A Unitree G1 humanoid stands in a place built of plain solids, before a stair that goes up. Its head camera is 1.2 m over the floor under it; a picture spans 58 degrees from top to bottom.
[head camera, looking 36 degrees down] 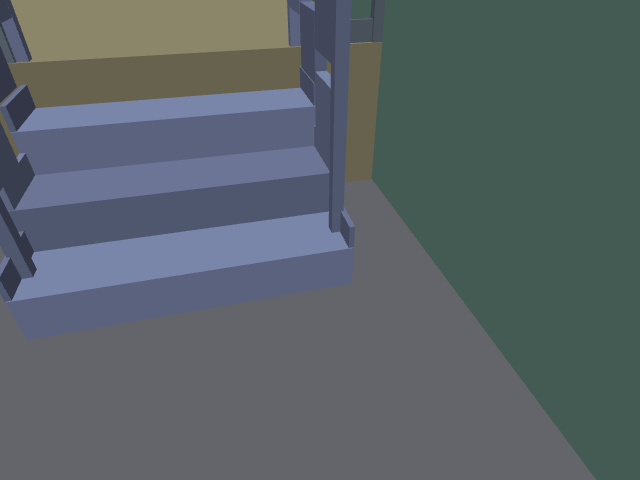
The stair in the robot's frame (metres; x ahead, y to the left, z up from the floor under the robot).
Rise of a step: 0.19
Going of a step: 0.28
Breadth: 1.22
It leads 14 degrees to the left of straight ahead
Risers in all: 4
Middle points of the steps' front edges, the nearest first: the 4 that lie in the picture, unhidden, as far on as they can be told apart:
1.19 0.46 0.19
1.46 0.53 0.37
1.74 0.60 0.56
2.01 0.67 0.74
